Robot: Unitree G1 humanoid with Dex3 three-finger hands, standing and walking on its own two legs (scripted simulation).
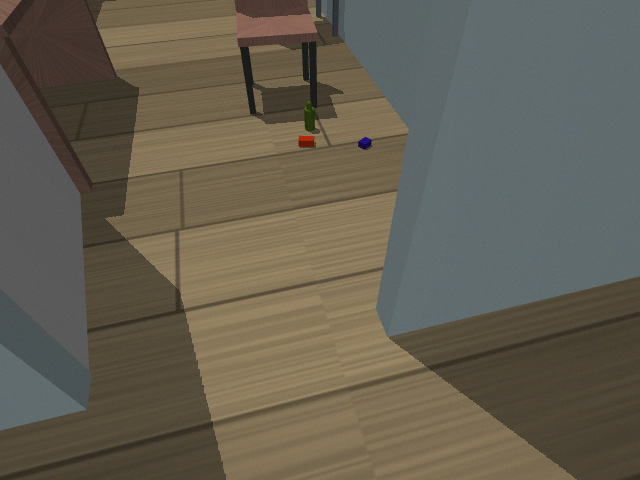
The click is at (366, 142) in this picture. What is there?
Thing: small box
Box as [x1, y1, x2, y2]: [358, 137, 371, 149]
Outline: 366,137 358,141 358,146 364,149 370,145 371,140
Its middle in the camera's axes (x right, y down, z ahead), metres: +0.26 -0.55 +2.13
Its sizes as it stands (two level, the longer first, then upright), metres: 0.058 0.044 0.034
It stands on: the floor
